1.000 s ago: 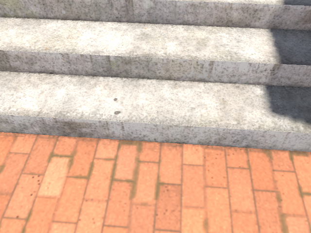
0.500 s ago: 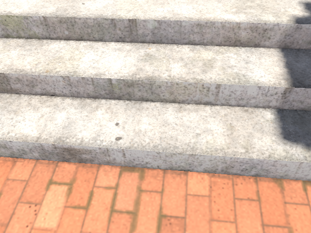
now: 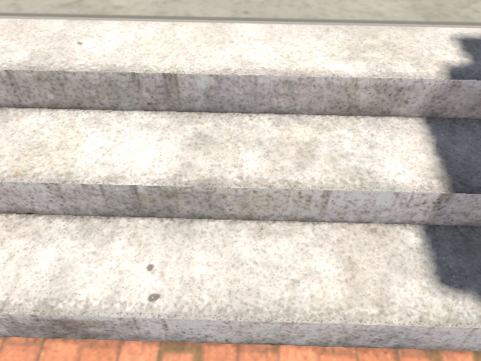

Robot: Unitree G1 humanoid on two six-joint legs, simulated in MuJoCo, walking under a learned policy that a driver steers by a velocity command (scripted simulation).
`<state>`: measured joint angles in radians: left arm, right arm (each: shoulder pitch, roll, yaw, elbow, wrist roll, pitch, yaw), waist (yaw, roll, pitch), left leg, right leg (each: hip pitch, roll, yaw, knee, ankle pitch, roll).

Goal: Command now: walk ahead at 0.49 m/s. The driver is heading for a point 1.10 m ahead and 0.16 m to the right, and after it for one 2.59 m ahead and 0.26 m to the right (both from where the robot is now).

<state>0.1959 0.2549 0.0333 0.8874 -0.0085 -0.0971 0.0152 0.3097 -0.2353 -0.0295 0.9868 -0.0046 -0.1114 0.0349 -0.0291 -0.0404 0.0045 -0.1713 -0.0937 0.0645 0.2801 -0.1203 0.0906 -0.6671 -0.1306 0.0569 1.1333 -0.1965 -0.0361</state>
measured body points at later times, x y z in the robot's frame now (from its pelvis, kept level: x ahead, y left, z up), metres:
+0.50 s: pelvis +0.26 -0.07 +0.00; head +0.28 -0.09 +0.45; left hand +0.30 +0.19 -0.12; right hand +0.35 -0.33 -0.14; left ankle +0.27 +0.07 -0.67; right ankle +0.28 -0.16 -0.74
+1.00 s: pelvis +0.44 -0.05 +0.00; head +0.46 -0.04 +0.45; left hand +0.63 +0.13 -0.11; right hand +0.31 -0.27 -0.14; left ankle +0.39 +0.02 -0.74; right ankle +0.49 -0.16 -0.43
